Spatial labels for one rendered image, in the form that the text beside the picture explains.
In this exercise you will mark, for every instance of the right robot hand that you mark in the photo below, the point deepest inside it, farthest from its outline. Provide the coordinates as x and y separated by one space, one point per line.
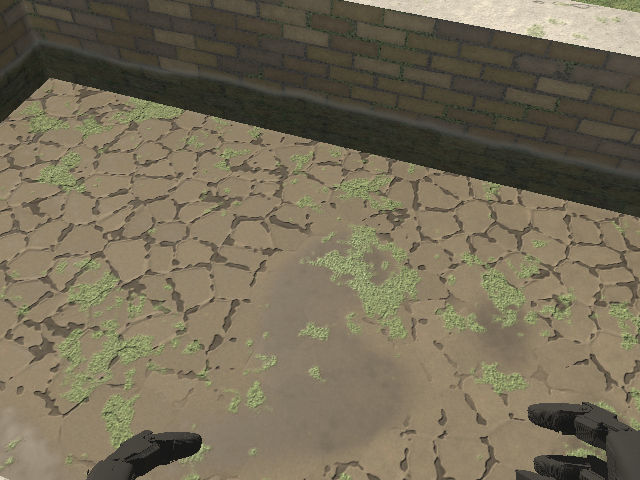
595 426

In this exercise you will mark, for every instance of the left robot hand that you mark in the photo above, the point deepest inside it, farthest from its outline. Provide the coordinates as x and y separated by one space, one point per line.
143 452

